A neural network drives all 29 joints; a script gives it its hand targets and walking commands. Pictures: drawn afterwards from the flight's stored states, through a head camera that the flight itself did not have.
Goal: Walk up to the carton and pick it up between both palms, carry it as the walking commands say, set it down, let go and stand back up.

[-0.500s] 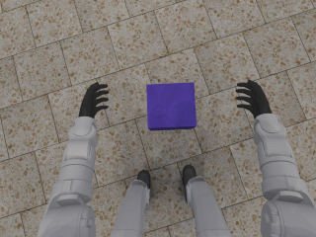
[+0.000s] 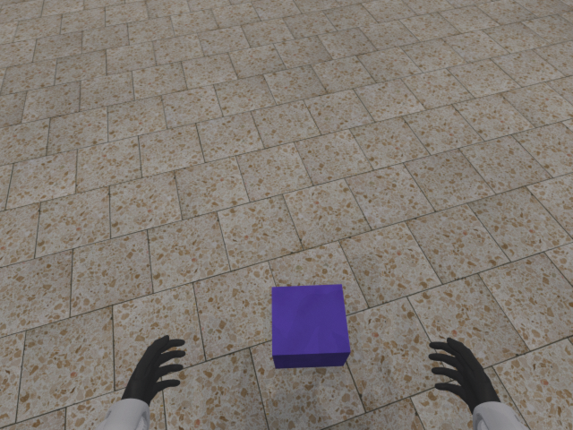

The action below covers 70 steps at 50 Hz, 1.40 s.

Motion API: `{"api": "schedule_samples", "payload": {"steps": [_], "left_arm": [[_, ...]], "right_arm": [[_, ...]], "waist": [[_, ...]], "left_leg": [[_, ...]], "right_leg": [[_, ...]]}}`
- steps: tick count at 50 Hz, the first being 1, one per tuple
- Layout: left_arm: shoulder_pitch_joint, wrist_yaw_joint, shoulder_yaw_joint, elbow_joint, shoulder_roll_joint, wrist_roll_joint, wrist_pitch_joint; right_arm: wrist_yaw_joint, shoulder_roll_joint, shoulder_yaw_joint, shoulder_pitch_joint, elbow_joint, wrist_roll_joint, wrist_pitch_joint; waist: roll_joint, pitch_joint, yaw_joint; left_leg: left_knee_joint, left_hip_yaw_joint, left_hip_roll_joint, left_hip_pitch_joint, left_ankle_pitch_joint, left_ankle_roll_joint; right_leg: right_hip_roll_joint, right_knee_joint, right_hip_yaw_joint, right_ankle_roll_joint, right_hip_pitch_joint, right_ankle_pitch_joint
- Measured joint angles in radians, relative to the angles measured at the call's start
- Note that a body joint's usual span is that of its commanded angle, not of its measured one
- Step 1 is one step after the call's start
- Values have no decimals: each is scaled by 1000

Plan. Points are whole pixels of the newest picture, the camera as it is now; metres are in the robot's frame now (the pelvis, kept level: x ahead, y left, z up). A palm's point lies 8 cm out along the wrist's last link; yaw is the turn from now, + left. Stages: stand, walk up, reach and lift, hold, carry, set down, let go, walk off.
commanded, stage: let go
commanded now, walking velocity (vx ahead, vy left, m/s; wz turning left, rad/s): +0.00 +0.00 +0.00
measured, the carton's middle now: (308, 327) +0.44 -0.03 -0.68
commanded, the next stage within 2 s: stand in 0.44 s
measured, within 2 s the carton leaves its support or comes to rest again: neither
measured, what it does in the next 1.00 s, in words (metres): shifts its weight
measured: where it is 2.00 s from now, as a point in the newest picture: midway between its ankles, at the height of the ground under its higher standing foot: outside the picture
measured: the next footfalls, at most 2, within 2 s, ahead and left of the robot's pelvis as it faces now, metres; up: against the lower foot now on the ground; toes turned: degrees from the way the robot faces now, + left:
none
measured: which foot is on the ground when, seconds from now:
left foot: down 0.00-1.00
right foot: down 0.00-1.00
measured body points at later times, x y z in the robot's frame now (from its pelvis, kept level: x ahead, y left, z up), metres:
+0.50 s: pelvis +0.02 +0.00 +0.00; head +0.02 +0.00 +0.45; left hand +0.18 +0.24 -0.08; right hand +0.18 -0.25 -0.08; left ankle -0.03 +0.13 -0.74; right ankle +0.00 -0.13 -0.74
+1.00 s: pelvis +0.06 +0.01 -0.01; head +0.06 +0.01 +0.44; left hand +0.13 +0.27 -0.14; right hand +0.12 -0.27 -0.13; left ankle -0.03 +0.13 -0.74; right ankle +0.00 -0.13 -0.74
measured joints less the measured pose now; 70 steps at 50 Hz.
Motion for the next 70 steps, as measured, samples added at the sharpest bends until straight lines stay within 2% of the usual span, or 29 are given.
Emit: {"api": "schedule_samples", "payload": {"steps": [12,22,27,33,49,70], "left_arm": [[12,-24,-19,-29,7,14,96],[16,-4,-27,-36,4,16,124],[50,57,-30,130,38,52,-10],[94,66,-22,270,67,43,-76],[117,89,-46,406,63,21,-50],[135,100,-75,591,21,17,-13]], "right_arm": [[11,-7,12,16,-47,-23,104],[-7,-8,21,13,-55,-15,136],[-67,-35,24,55,95,-51,-4],[-78,-63,18,116,217,-32,-73],[-99,-60,51,153,324,-13,-46],[-113,-19,80,190,516,-14,-15]], "waist": [[5,69,15],[-1,73,13],[-4,-31,3],[-7,-89,1],[-7,-121,0],[-5,-62,1]], "left_leg": [[-35,10,1,199,-14,7],[-29,18,6,225,-29,5],[19,22,11,128,-60,-3],[53,24,12,80,-97,2],[93,37,9,90,-159,9],[53,50,13,145,-128,9]], "right_leg": [[-2,-28,5,2,194,-16],[3,-15,12,0,214,-32],[5,26,5,6,120,-59],[5,62,3,2,71,-96],[-2,122,4,4,70,-169],[-6,83,2,5,123,-137]]}}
